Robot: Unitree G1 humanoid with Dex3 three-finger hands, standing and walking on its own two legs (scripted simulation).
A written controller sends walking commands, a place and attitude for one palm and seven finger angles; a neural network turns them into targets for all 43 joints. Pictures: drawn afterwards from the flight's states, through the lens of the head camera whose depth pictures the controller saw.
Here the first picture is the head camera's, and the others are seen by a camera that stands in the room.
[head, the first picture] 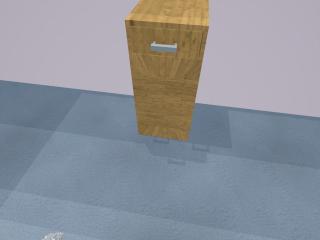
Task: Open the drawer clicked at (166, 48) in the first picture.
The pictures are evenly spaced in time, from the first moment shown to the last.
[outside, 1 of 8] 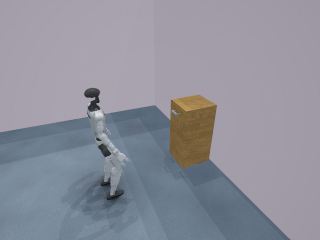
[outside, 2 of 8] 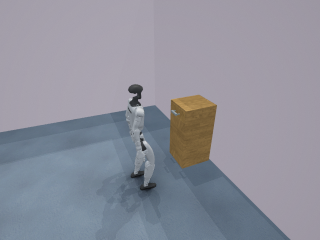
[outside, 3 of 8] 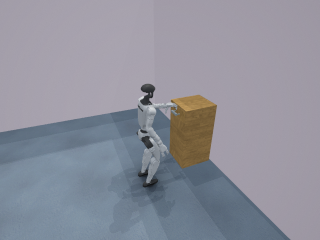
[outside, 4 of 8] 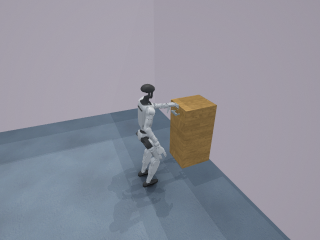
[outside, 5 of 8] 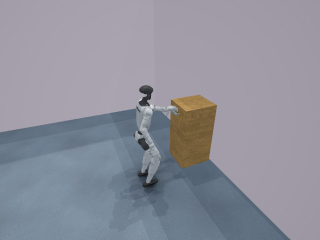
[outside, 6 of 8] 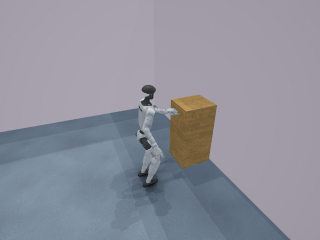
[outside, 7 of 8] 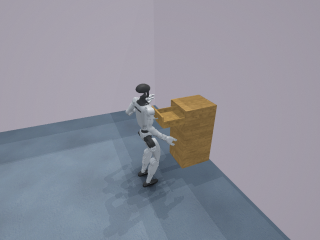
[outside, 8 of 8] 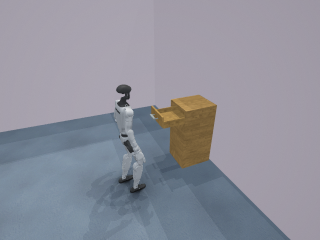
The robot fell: no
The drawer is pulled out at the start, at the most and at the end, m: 0.00 0.30 0.30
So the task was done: yes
